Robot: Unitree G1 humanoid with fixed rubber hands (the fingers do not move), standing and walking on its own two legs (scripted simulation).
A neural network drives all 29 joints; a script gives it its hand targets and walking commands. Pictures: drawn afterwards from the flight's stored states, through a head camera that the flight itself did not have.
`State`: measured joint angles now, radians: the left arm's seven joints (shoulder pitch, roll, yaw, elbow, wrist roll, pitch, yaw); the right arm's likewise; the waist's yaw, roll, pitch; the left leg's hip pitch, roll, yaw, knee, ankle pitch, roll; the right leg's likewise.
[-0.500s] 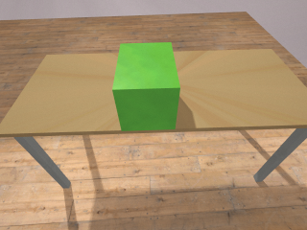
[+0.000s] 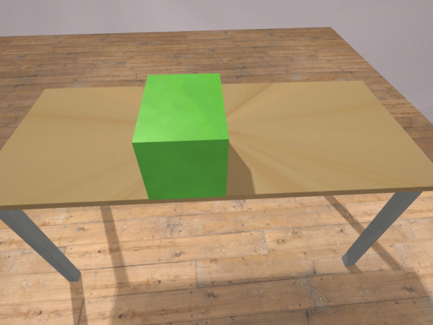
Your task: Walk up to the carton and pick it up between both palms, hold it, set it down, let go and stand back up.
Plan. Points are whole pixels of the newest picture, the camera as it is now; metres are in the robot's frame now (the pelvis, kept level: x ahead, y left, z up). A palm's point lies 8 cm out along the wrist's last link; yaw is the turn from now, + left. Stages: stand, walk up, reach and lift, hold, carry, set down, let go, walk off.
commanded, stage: walk up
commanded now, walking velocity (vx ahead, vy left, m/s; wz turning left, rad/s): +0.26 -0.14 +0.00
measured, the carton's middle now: (185, 134) +0.63 +0.06 -0.02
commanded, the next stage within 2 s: none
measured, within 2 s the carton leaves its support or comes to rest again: neither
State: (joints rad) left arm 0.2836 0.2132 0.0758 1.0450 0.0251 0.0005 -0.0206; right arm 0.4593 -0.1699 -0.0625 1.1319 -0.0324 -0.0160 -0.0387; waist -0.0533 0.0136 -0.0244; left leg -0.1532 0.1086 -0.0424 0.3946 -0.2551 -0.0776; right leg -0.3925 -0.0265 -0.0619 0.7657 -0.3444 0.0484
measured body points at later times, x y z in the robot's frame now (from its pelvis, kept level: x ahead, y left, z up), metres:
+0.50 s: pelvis +0.13 -0.06 +0.00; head +0.15 -0.10 +0.45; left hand +0.01 +0.14 -0.13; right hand +0.20 -0.28 -0.17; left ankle +0.17 +0.11 -0.67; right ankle +0.05 -0.16 -0.74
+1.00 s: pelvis +0.18 -0.03 -0.01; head +0.18 -0.03 +0.44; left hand +0.17 +0.19 -0.17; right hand +0.21 -0.24 -0.17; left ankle +0.24 +0.06 -0.74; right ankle +0.17 -0.13 -0.75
